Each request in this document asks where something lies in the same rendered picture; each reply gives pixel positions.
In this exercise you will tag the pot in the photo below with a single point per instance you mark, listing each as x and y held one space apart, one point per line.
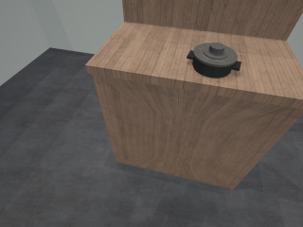
212 71

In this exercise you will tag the knob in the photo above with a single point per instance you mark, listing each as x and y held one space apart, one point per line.
216 48

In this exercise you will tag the lid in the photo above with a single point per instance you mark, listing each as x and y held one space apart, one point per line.
202 54

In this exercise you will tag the table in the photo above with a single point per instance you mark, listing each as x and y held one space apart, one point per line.
162 115

